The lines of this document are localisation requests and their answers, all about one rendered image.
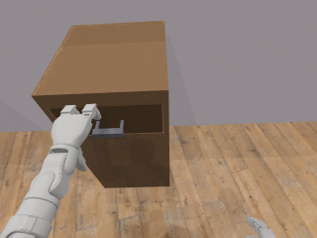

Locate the robot left forearm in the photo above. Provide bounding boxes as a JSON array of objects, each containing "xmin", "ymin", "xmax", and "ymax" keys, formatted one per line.
[{"xmin": 0, "ymin": 144, "xmax": 79, "ymax": 238}]

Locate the right robot hand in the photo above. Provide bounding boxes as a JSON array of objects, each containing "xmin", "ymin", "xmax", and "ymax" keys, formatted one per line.
[{"xmin": 246, "ymin": 216, "xmax": 276, "ymax": 238}]

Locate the left robot hand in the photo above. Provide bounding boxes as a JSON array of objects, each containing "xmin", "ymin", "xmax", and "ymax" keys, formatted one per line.
[{"xmin": 51, "ymin": 103, "xmax": 101, "ymax": 172}]

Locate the cabinet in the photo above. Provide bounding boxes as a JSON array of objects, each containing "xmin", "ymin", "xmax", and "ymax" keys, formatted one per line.
[{"xmin": 31, "ymin": 21, "xmax": 170, "ymax": 188}]

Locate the handle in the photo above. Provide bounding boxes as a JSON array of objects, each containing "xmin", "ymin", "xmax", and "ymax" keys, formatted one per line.
[{"xmin": 91, "ymin": 120, "xmax": 125, "ymax": 139}]

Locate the drawer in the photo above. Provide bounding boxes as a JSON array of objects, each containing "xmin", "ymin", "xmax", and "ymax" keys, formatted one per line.
[{"xmin": 49, "ymin": 103, "xmax": 163, "ymax": 135}]

